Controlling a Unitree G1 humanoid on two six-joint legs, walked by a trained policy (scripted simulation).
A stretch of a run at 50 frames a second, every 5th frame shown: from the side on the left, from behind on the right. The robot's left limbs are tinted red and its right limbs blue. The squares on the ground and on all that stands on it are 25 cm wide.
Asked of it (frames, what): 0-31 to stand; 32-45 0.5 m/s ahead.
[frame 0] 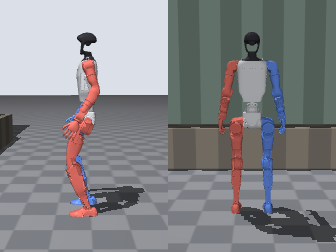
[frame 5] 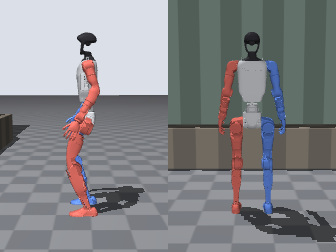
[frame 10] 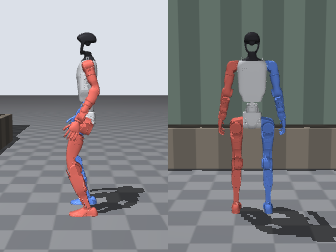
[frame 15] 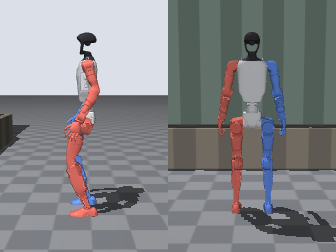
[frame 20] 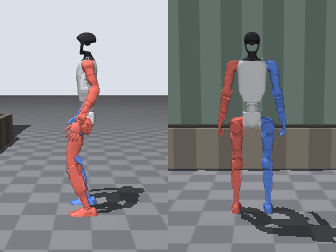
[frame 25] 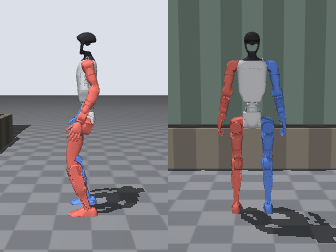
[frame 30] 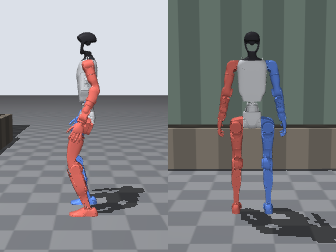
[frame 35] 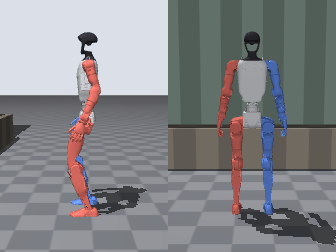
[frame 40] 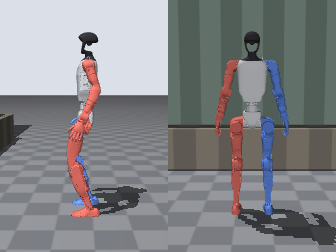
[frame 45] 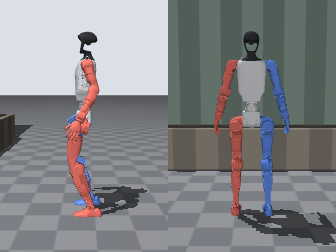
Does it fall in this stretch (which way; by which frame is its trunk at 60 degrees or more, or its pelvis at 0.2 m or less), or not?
no
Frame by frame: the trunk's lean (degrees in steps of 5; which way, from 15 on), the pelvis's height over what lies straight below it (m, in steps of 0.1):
0: 0, 0.8
5: 0, 0.8
10: 0, 0.8
15: 0, 0.8
20: 0, 0.8
25: 0, 0.8
30: 0, 0.8
35: 0, 0.8
40: 5, 0.8
45: 5, 0.8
